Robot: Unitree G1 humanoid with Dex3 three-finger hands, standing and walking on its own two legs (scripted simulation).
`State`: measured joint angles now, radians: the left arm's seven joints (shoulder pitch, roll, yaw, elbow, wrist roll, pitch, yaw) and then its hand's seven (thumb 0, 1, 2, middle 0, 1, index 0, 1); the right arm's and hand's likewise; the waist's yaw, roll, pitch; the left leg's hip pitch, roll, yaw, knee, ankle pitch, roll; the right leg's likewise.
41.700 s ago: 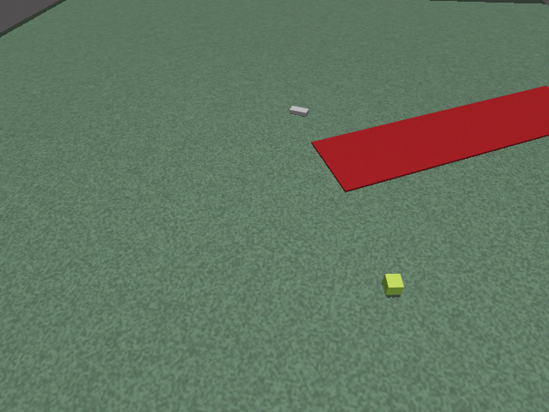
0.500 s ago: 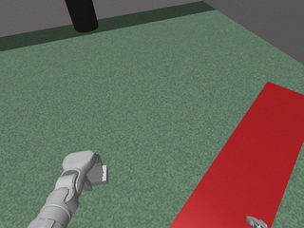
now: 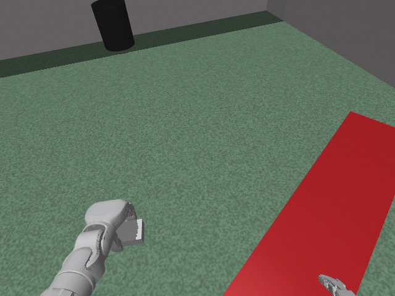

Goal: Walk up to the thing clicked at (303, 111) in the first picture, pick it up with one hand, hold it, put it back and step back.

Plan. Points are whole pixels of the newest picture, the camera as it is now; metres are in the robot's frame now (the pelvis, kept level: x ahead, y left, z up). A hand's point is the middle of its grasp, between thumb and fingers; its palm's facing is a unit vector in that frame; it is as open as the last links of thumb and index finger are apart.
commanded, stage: hold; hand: left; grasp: from above
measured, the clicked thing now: (119, 234) +0.30 +0.23 -0.09
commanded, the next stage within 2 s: crouch in 0.86 s
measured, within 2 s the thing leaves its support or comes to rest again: neither
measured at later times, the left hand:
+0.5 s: hand (112, 243) +0.26 +0.23 -0.05, palm faces -0.47 -0.09 -0.88, open 8.0 cm
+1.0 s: hand (111, 237) +0.28 +0.24 -0.05, palm faces -0.46 -0.10 -0.88, open 8.0 cm
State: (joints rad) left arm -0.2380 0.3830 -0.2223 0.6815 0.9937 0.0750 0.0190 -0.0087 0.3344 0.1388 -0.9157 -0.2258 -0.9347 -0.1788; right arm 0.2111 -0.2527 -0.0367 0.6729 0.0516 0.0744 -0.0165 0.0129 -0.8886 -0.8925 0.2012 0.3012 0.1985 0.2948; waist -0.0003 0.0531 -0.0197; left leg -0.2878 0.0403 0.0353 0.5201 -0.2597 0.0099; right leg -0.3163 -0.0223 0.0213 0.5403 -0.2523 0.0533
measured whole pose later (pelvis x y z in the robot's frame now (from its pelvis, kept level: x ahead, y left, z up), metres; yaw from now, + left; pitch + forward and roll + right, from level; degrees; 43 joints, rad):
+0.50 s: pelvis -0.02 +0.00 +0.00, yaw +0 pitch -1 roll -2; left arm -0.23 0.38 -0.23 0.67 0.99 0.07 0.00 -0.01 0.33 0.14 -0.91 -0.24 -0.93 -0.20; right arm 0.19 -0.25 -0.01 0.67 0.05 0.06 -0.03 0.01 -0.89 -0.89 0.20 0.30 0.20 0.29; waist 0.00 0.05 0.01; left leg -0.25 0.03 0.03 0.48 -0.22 0.01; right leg -0.28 -0.03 0.02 0.50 -0.21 0.05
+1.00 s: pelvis +0.00 +0.01 +0.00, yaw +0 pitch +0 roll -2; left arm -0.23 0.38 -0.22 0.68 1.00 0.06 0.00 -0.01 0.34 0.13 -0.92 -0.21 -0.94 -0.17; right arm 0.20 -0.25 -0.02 0.68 0.06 0.06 -0.03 0.01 -0.90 -0.90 0.20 0.30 0.20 0.29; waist 0.00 0.05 0.01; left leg -0.24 0.03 0.04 0.47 -0.23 0.02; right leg -0.27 -0.03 0.02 0.48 -0.22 0.06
